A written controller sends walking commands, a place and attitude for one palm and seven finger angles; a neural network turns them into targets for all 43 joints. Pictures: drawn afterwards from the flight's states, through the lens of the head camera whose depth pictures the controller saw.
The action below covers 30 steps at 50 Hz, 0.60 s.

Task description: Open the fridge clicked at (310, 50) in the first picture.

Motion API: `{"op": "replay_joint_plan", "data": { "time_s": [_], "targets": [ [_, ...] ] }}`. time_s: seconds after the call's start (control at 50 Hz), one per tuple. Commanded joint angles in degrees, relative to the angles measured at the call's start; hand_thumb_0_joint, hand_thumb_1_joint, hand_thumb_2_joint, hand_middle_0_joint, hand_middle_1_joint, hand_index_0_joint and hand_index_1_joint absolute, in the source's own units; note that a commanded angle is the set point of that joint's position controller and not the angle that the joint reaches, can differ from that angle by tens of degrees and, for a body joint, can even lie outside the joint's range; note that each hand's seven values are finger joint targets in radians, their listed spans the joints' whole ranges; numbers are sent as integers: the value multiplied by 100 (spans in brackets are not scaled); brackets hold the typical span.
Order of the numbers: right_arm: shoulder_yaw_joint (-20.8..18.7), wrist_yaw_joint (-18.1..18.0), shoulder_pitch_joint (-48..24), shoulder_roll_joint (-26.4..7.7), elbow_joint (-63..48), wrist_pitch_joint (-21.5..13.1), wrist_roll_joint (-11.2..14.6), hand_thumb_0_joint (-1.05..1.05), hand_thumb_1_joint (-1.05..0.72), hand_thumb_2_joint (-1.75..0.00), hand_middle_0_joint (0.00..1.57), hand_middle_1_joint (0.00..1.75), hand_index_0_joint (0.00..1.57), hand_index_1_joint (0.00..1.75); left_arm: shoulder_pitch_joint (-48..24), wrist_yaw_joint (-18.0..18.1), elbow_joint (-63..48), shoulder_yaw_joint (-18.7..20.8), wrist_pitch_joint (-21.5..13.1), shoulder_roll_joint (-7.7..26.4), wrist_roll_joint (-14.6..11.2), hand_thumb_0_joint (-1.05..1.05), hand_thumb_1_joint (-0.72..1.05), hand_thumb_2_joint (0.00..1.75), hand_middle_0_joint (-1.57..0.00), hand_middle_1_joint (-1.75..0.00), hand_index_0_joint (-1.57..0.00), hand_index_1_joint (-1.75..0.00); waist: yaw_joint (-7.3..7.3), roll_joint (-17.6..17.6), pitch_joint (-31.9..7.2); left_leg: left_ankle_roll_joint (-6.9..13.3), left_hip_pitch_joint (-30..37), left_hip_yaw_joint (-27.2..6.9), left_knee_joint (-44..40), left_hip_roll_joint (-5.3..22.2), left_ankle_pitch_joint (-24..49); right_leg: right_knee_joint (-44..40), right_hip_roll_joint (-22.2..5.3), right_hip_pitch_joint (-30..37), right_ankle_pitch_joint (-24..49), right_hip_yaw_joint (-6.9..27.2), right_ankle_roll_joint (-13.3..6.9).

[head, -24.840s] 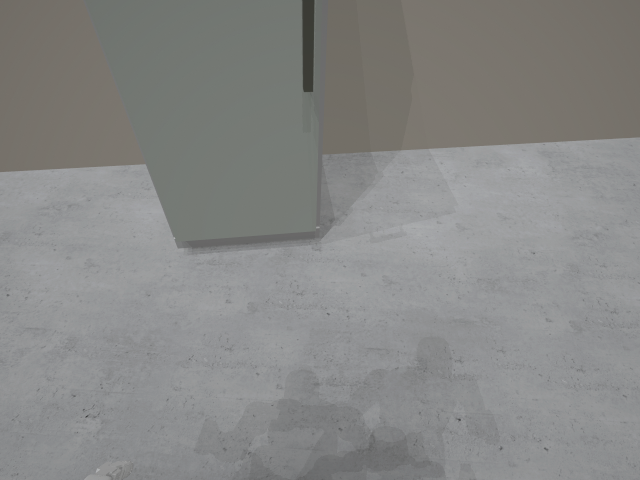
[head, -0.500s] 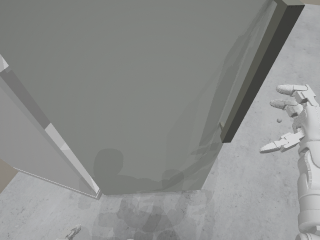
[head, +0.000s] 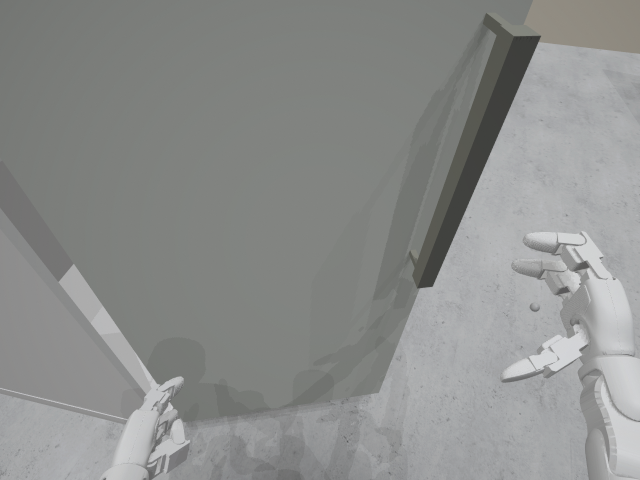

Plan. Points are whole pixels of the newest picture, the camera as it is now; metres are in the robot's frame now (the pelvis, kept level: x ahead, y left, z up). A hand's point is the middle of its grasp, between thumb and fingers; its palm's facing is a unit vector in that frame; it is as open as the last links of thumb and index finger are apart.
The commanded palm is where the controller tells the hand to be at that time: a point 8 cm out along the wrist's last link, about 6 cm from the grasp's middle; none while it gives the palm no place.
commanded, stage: slip the hand off the handle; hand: right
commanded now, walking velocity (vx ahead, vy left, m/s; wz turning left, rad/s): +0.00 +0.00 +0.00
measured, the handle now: (450, 180) +0.45 -0.15 +0.17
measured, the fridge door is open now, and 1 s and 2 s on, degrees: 69 69 69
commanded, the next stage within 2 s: draw the hand back to the body in 0.06 s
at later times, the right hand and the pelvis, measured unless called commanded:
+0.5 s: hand (565, 326) +0.25 -0.23 +0.15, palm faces +0.06 +1.00 -0.02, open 14.7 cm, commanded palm +0.22 -0.28 +0.15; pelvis +0.00 +0.01 +0.01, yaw +0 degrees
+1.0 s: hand (628, 359) +0.21 -0.27 +0.15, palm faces +0.43 +0.85 -0.32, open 12.5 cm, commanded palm +0.17 -0.30 +0.17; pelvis +0.00 +0.00 +0.02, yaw +0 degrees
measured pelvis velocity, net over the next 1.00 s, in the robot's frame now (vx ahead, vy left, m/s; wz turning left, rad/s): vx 0.00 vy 0.00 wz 0.00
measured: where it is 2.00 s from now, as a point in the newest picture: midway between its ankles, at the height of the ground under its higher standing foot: outside the picture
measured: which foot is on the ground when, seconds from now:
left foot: down 0.00-1.00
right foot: down 0.00-1.00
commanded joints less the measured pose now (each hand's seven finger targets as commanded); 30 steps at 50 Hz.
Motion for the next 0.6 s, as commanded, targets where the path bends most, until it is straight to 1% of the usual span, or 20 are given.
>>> {"op": "replay_joint_plan", "data": {
  "time_s": [0.0, 0.04, 0.06, 0.12, 0.16, 0.18, 0.2, 0.22, 0.24, 0.26, 0.28, 0.3, 0.34, 0.4, 0.44, 0.46, 0.5, 0.54, 0.56, 0.58],
  "targets": [
    [-511, -74, -1239, -1197, -1513, -396, 143, 0, 55, -20, 25, 115, 25, 115, -295, 73, -791, 273, -371, 705, -10, 0, 90, 90, -20, -30, -20, -30, 70, -16, -953, 136, 639, -138, -515, -275, 869, -722, 211, 341, 1042, 135, -83],
    [-747, -74, -887, -1392, -1586, -392, 172, 0, 55, -20, 25, 115, 25, 115, -288, 82, -792, 282, -380, 732, -1, 0, 90, 90, -20, -30, -20, -30, 6, 104, -990, 124, 774, -164, -522, -268, 906, -696, 205, 280, 1065, 104, -95],
    [-530, -48, -1096, -1217, -1647, -384, 157, 0, 55, -20, 25, 115, 25, 115, -363, 87, -799, 239, -398, 689, -13, 0, 90, 90, -20, -30, -20, -30, 89, -56, -875, 112, 673, -187, -551, -249, 856, -696, 226, 268, 993, 83, -101],
    [-686, -22, -1364, -1388, -1523, -379, 206, 0, 55, -20, 25, 115, 25, 115, -362, 141, -703, 232, -453, 702, -6, 0, 90, 90, -20, -30, -20, -30, 143, -60, -741, 93, 597, -247, -645, -235, 595, -675, 234, 193, 784, 82, -99],
    [-770, 53, -1379, -1468, -1420, -395, 247, 0, 55, -20, 25, 115, 25, 115, -359, 167, -678, 237, -478, 714, -10, 0, 90, 90, -20, -30, -20, -30, 131, 3, -852, 88, 725, -299, -645, -204, 663, -639, 231, 166, 853, 65, -110],
    [-994, 575, -1302, -1084, -666, 296, 1396, 0, 55, -20, 25, 115, 25, 115, -519, 279, -694, 146, -573, 782, -203, 0, 90, 90, -20, -30, -20, -30, 60, 57, -1334, 148, 1445, -462, -880, -111, 669, -801, 244, 357, 705, 35, -90],
    [-987, 892, -1666, -1324, -1170, 590, 1514, 0, 55, -20, 25, 115, 25, 115, -644, 379, -783, 108, -670, 768, -253, 0, 90, 90, -20, -30, -20, -30, -12, -134, -1449, 120, 1634, -481, -948, -56, 835, -837, 238, 482, 827, 38, -109],
    [-1213, 1013, -1645, -1667, -1250, 832, 1471, 0, 55, -20, 25, 115, 25, 115, -634, 452, -803, 92, -740, 775, -248, 0, 90, 90, -20, -30, -20, -30, -77, -212, -1349, 116, 1612, -485, -976, -63, 915, -868, 228, 487, 950, 65, -122],
    [-1129, 1007, -1583, -1707, -1468, 944, 1269, 0, 55, -20, 25, 115, 25, 115, -575, 461, -807, 74, -794, 748, -210, 0, 90, 90, -20, -30, -20, -30, -70, -321, -1300, 118, 1550, -411, -921, -84, 1098, -911, 209, 589, 1138, 90, -145],
    [-941, 939, -1467, -1559, -1731, 972, 1107, 0, 55, -20, 25, 115, 25, 115, -515, 437, -826, 72, -869, 692, -185, 0, 90, 90, -20, -30, -20, -30, -55, -324, -1101, 120, 1411, -301, -892, -115, 1274, -974, 201, 663, 1299, 121, -163],
    [-888, 855, -1166, -1429, -1718, 986, 1032, 0, 55, -20, 25, 115, 25, 115, -425, 399, -829, 84, -921, 676, -159, 0, 90, 90, -20, -30, -20, -30, -58, -119, -906, 110, 1317, -229, -891, -154, 1321, -1012, 191, 663, 1349, 133, -158],
    [-857, 790, -994, -1335, -1774, 960, 1023, 0, 55, -20, 25, 115, 25, 115, -387, 363, -807, 103, -961, 684, -151, 0, 90, 90, -20, -30, -20, -30, -44, -27, -796, 103, 1252, -196, -910, -177, 1339, -1031, 182, 691, 1370, 133, -153],
    [-1078, 708, -547, -1336, -1783, 943, 1133, 0, 55, -20, 25, 115, 25, 115, -403, 301, -812, 127, -1021, 717, -138, 0, 90, 90, -20, -30, -20, -30, -146, 112, -749, 114, 1365, -214, -953, -166, 1303, -1041, 180, 655, 1365, 119, -129],
    [-1210, 691, -197, -1309, -1702, 1093, 1206, 0, 55, -20, 25, 115, 25, 115, -411, 263, -808, 132, -1055, 747, -165, 0, 90, 90, -20, -30, -20, -30, -167, 316, -514, 73, 1263, -243, -1067, -146, 949, -1108, 195, 528, 1118, 67, -118],
    [-1223, 642, -203, -1364, -1869, 1205, 1141, 0, 55, -20, 25, 115, 25, 115, -456, 266, -813, 139, -1041, 758, -183, 0, 90, 90, -20, -30, -20, -30, -170, 178, -379, 73, 1210, -280, -1167, -133, 637, -1145, 190, 556, 977, 44, -124],
    [-1034, 633, -297, -1216, -2020, 1247, 1096, 0, 55, -20, 25, 115, 25, 115, -497, 272, -842, 125, -1055, 730, -198, 0, 90, 90, -20, -30, -20, -30, -115, 81, -276, 66, 1091, -253, -1212, -137, 497, -1195, 191, 613, 879, 36, -138],
    [-1059, 563, -523, -1307, -2303, 1267, 1060, 0, 55, -20, 25, 115, 25, 115, -507, 316, -844, 116, -1108, 720, -187, 0, 90, 90, -20, -30, -20, -30, -96, -40, -294, 67, 1046, -281, -1295, -150, 229, -1230, 196, 721, 716, 71, -151],
    [-1268, 503, -557, -1534, -2576, 1190, 1046, 0, 55, -20, 25, 115, 25, 115, -501, 352, -789, 123, -1159, 744, -151, 0, 90, 90, -20, -30, -20, -30, -117, 59, -454, 76, 1195, -267, -1284, -168, 348, -1231, 176, 833, 845, 104, -162],
    [-1243, 520, -444, -1458, -2600, 1160, 1048, 0, 55, -20, 25, 115, 25, 115, -515, 358, -786, 122, -1196, 728, -154, 0, 90, 90, -20, -30, -20, -30, -116, 21, -502, 74, 1252, -255, -1259, -162, 500, -1242, 183, 875, 938, 92, -164],
    [-1204, 533, -446, -1424, -2742, 1125, 1049, 0, 51, -22, 25, 113, 25, 113, -521, 354, -763, 104, -1229, 708, -156, 0, 90, 90, -20, -30, -20, -30, -128, -194, -560, 87, 1282, -229, -1235, -168, 594, -1262, 192, 951, 977, 100, -149]
  ]
}}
